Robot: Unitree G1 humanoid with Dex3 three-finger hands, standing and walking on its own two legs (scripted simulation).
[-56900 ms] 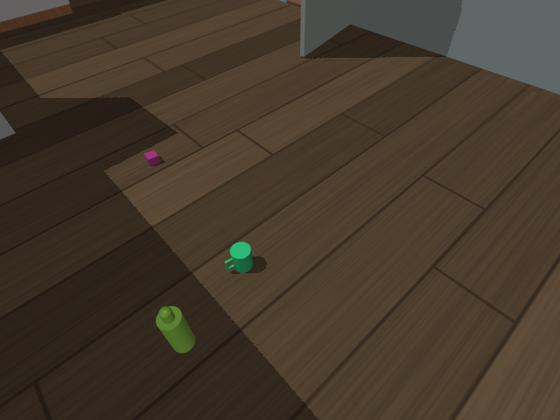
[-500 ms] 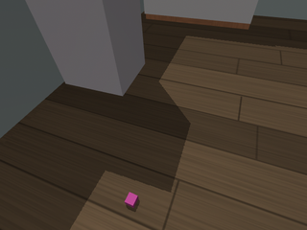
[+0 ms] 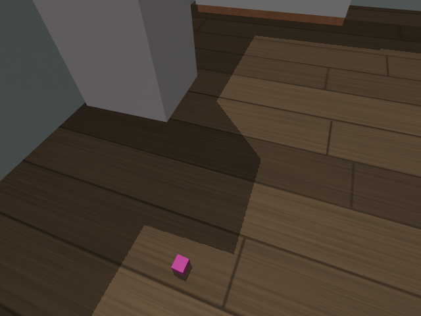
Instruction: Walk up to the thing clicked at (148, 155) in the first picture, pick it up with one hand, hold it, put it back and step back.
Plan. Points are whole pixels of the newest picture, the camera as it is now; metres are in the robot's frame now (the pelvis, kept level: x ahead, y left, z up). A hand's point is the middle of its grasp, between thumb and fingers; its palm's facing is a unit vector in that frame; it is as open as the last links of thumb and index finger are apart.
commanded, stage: step back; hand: left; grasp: from above
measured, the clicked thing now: (180, 264) +0.45 +0.22 -0.76
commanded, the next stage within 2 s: none
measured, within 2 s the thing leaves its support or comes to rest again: neither
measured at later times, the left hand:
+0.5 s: hand out of the picture +0.06 +0.33 -0.18, palm faces -0.05 -0.94 -0.34, open 7.3 cm
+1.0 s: hand out of the picture -0.07 +0.33 -0.14, palm faces -0.04 -0.91 -0.41, open 7.3 cm
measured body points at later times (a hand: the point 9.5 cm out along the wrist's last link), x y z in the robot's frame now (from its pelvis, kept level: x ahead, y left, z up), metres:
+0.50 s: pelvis -0.08 +0.08 -0.01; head +0.00 +0.10 +0.43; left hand +0.06 +0.38 -0.15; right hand -0.02 -0.23 -0.12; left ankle -0.07 +0.16 -0.75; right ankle -0.12 -0.07 -0.67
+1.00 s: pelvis -0.20 +0.07 -0.01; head -0.14 +0.05 +0.43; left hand -0.07 +0.37 -0.11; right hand -0.12 -0.26 -0.14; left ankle -0.25 +0.21 -0.68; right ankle -0.15 -0.04 -0.75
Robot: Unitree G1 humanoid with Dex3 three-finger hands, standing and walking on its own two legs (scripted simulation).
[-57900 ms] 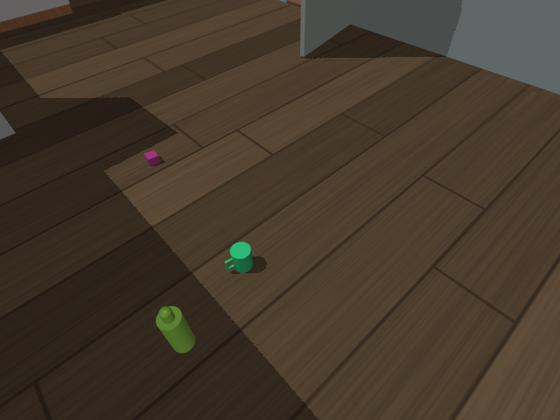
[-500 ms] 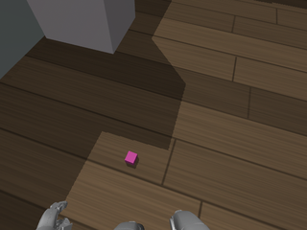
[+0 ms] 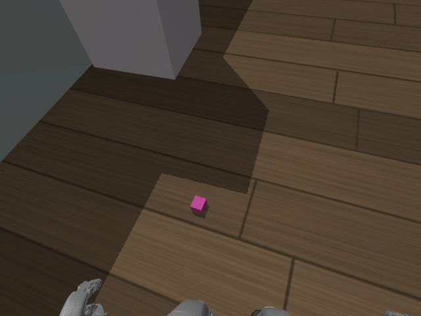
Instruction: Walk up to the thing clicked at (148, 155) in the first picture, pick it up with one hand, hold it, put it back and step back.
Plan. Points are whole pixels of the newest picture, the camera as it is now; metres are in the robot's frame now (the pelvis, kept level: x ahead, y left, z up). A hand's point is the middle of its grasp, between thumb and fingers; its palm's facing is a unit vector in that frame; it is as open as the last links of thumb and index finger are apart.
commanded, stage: step back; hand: left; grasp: from above
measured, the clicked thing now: (198, 204) +0.64 +0.17 -0.75
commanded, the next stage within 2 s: none
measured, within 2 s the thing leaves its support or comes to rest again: neither
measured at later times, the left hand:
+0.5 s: hand out of the picture -0.08 +0.27 -0.16, palm faces -0.04 -0.91 -0.40, open 7.3 cm
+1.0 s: hand out of the picture -0.21 +0.23 -0.15, palm faces +0.04 -0.93 -0.37, open 7.3 cm
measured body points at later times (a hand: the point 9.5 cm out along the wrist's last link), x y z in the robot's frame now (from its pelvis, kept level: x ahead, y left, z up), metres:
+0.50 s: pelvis -0.17 -0.01 -0.02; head -0.10 +0.00 +0.43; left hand -0.08 +0.32 -0.14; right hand -0.02 -0.33 -0.11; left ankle -0.07 +0.13 -0.73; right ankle -0.21 -0.16 -0.72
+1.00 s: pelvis -0.34 -0.04 -0.01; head -0.29 -0.02 +0.43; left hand -0.21 +0.28 -0.13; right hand -0.27 -0.34 -0.13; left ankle -0.33 +0.08 -0.73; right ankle -0.27 -0.16 -0.69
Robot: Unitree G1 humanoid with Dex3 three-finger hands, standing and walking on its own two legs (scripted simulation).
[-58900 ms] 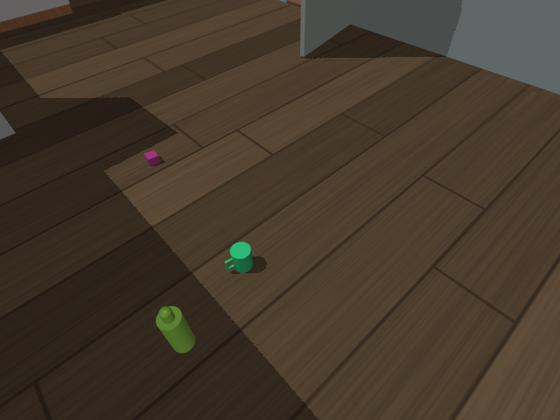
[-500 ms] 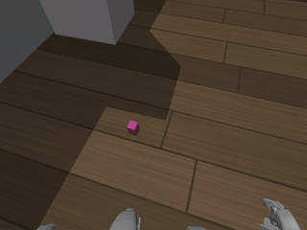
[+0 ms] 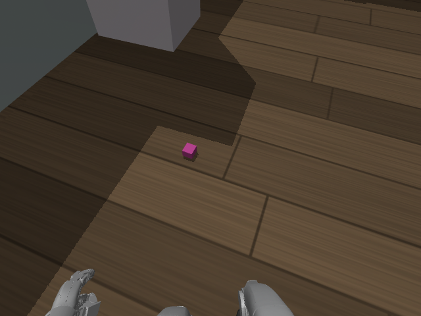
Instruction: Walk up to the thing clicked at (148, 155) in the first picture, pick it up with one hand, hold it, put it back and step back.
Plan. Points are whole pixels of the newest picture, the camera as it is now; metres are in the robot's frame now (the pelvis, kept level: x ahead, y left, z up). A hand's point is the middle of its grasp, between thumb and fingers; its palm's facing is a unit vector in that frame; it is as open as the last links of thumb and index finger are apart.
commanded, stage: step back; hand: left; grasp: from above
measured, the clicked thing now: (189, 150) +1.00 +0.15 -0.73
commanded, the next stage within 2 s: stand in 1.16 s
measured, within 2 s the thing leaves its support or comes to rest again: neither
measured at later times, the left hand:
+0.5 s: hand out of the picture -0.06 +0.24 -0.12, palm faces -0.01 -0.90 -0.43, open 7.3 cm
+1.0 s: hand out of the picture +0.02 +0.22 -0.14, palm faces +0.01 -0.93 -0.38, open 7.3 cm
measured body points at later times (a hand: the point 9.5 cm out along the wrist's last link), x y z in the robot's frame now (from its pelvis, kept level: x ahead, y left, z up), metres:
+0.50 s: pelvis -0.10 -0.04 +0.01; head -0.10 -0.07 +0.46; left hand -0.06 +0.28 -0.09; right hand -0.05 -0.36 -0.13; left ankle -0.07 +0.11 -0.70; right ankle -0.13 -0.15 -0.72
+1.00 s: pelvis -0.07 -0.04 +0.00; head -0.07 -0.05 +0.45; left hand +0.02 +0.27 -0.11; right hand -0.01 -0.35 -0.13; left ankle -0.09 +0.10 -0.70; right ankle -0.03 -0.16 -0.72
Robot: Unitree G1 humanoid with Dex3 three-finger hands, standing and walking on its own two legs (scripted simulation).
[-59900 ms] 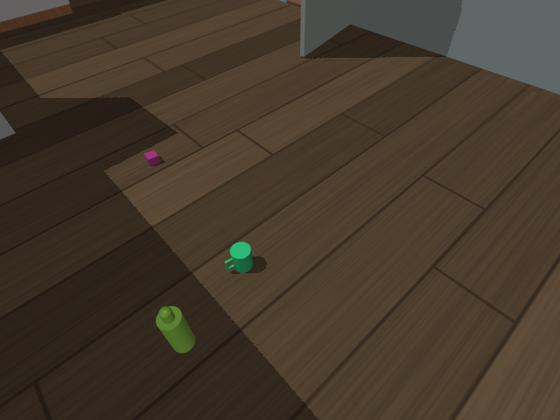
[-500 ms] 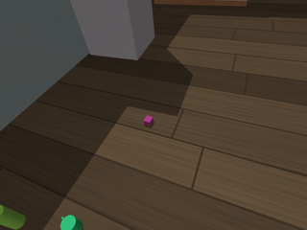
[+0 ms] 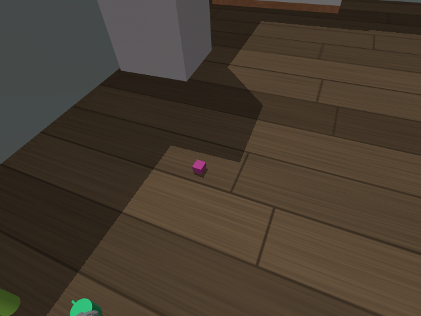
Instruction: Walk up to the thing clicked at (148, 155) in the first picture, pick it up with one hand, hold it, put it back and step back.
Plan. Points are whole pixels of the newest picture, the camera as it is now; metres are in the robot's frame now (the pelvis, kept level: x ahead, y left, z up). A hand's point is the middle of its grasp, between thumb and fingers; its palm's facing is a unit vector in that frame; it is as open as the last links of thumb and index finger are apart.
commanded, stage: step back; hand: left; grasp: from above
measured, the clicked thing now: (199, 166) +1.07 +0.19 -0.74
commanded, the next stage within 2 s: stand in 0.16 s
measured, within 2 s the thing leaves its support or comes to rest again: neither
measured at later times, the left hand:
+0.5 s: hand out of the picture +0.12 +0.28 -0.14, palm faces +0.01 -0.95 -0.32, open 7.3 cm
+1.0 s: hand out of the picture +0.07 +0.26 -0.13, palm faces -0.01 -0.93 -0.36, open 7.3 cm
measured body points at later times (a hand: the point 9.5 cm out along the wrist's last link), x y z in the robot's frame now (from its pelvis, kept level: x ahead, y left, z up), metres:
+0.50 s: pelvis +0.03 +0.03 +0.02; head +0.05 +0.03 +0.47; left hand +0.12 +0.32 -0.11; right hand +0.15 -0.27 -0.10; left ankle +0.01 +0.15 -0.72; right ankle +0.05 -0.12 -0.72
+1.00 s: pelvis +0.01 +0.00 +0.02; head +0.01 -0.01 +0.47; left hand +0.07 +0.31 -0.10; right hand +0.07 -0.30 -0.12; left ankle +0.01 +0.15 -0.72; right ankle +0.05 -0.12 -0.72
